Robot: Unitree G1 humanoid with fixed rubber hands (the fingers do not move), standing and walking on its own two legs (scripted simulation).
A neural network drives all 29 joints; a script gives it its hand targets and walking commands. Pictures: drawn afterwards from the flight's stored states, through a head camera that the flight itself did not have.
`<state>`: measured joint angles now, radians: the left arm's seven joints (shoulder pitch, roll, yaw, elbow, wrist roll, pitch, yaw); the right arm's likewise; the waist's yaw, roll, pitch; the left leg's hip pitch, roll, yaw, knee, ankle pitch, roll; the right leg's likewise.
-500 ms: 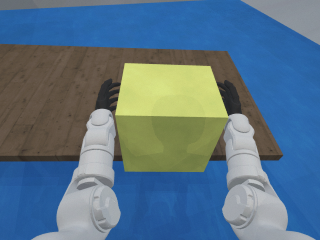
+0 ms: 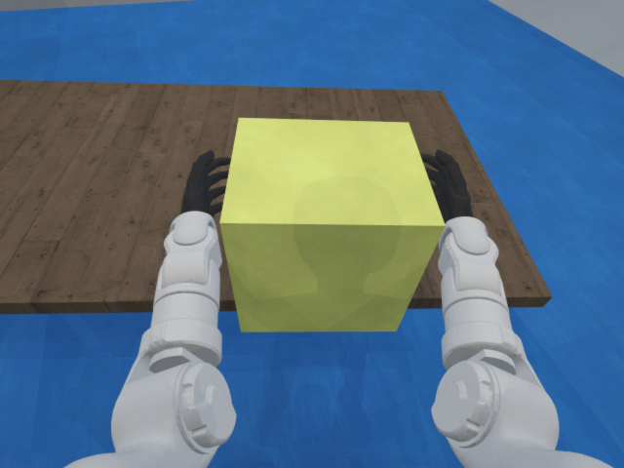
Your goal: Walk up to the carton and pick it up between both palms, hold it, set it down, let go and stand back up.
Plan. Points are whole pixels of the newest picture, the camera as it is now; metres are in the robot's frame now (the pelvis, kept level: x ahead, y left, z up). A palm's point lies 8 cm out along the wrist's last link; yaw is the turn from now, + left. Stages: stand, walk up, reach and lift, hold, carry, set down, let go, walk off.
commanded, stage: set down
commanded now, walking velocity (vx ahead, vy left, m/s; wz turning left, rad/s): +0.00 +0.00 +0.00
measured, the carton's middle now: (322, 230) +0.43 -0.02 +0.07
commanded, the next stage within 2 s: none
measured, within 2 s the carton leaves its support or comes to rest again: neither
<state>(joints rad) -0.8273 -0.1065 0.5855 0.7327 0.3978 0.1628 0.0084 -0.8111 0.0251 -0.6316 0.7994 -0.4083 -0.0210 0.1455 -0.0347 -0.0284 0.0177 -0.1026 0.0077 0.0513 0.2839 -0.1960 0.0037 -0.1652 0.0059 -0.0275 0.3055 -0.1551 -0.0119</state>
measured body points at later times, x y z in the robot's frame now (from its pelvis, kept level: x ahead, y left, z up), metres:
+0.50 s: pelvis -0.01 +0.00 -0.01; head +0.03 +0.00 +0.44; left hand +0.45 +0.16 +0.10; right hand +0.46 -0.21 +0.11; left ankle -0.03 +0.11 -0.75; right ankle +0.00 -0.11 -0.75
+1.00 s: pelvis -0.04 -0.03 -0.01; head +0.01 -0.02 +0.43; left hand +0.46 +0.18 +0.19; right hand +0.46 -0.22 +0.19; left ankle -0.03 +0.11 -0.75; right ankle +0.00 -0.11 -0.75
